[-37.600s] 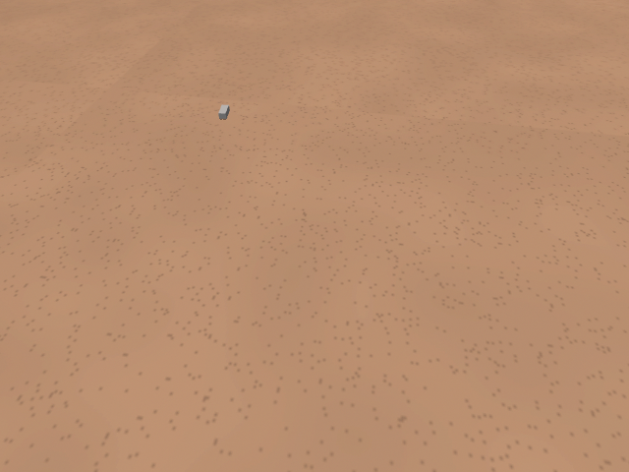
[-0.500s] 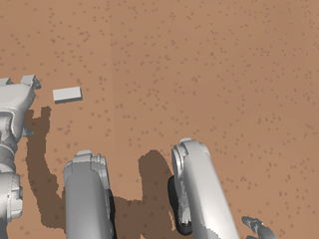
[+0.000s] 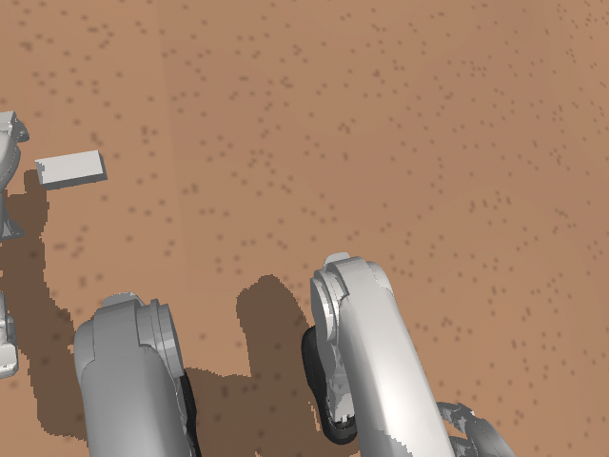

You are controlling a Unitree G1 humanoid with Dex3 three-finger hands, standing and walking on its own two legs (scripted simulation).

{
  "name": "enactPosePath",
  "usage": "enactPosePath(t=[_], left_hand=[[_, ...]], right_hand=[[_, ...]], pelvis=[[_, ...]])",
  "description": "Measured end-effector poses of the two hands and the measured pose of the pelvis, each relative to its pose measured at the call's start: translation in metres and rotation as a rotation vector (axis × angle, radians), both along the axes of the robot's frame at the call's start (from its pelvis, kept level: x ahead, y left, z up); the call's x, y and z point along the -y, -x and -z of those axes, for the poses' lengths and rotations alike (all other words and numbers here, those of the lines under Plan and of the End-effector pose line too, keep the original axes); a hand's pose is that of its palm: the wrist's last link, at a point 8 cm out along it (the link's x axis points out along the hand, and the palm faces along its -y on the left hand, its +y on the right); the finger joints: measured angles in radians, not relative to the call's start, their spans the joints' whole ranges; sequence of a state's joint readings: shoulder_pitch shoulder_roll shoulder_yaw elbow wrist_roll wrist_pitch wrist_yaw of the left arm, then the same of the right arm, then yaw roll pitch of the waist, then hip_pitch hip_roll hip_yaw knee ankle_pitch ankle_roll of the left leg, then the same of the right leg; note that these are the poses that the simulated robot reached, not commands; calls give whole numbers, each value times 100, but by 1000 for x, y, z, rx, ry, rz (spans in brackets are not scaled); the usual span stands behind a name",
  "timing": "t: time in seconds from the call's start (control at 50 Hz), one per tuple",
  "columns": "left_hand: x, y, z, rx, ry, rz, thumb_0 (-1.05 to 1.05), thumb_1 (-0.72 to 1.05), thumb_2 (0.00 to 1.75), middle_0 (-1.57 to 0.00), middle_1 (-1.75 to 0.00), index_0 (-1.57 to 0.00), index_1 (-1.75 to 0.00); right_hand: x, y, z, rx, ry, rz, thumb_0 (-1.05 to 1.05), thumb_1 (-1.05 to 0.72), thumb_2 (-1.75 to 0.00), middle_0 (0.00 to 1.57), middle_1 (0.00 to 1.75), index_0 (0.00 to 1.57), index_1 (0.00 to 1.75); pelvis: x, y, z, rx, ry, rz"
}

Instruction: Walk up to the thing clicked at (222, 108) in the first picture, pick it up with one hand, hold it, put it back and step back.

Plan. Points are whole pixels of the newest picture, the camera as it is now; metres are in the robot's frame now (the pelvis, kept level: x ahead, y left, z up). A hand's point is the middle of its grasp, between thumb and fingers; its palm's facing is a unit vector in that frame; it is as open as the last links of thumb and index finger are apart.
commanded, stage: rise first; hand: left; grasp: from above
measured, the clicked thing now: (73, 170) +0.55 +0.28 -0.32
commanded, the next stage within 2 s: none
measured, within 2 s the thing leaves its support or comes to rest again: neither
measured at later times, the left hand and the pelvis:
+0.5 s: hand (12, 184) +0.48 +0.31 -0.19, palm faces -0.45 -0.09 -0.89, open 13.7 cm; pelvis +0.00 +0.00 -0.01, yaw -1 degrees
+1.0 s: hand (17, 176) +0.49 +0.31 -0.20, palm faces -0.45 -0.09 -0.89, open 13.9 cm; pelvis +0.00 +0.00 -0.02, yaw -3 degrees
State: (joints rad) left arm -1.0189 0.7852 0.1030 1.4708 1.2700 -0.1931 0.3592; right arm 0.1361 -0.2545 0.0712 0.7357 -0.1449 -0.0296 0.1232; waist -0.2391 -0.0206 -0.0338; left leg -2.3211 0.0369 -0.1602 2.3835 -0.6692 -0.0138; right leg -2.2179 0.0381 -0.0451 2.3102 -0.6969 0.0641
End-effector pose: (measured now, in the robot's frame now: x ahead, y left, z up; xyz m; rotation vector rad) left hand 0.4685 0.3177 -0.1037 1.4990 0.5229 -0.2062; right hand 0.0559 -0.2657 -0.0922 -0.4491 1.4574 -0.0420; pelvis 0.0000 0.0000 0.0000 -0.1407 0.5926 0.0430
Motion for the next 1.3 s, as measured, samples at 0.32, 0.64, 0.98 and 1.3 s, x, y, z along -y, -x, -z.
enactPosePath(t=[0.32, 0.64, 0.98, 1.3], left_hand=[[1, -14, 21, -12, 10, 0, 0, -43, 92, -16, -94, -17, -93], [4, -23, 28, -4, 11, 2, 0, -47, 95, -14, -96, -14, -96], [5, -32, 35, -9, 10, -3, 0, -48, 96, -13, -98, -13, -98], [2, -36, 41, -12, 8, -2, 0, -50, 98, -12, -98, -12, -98]], right_hand=[[1, 11, 1, -65, 8, 1, 0, -91, -90, 21, 30, 20, 30], [0, 13, 4, -65, 10, -19, 0, -91, -90, 21, 30, 20, 30], [-5, 25, 0, -77, 17, -17, 0, -91, -90, 21, 30, 20, 30], [-8, 33, -6, -94, 26, -32, 0, -90, -90, 21, 30, 20, 30]], pelvis=[[-1, -5, 8, -2, 12, 10], [-1, -3, 16, 12, 21, 16], [-3, -2, 18, 25, 34, 22], [-4, -1, 19, 30, 47, 27]])
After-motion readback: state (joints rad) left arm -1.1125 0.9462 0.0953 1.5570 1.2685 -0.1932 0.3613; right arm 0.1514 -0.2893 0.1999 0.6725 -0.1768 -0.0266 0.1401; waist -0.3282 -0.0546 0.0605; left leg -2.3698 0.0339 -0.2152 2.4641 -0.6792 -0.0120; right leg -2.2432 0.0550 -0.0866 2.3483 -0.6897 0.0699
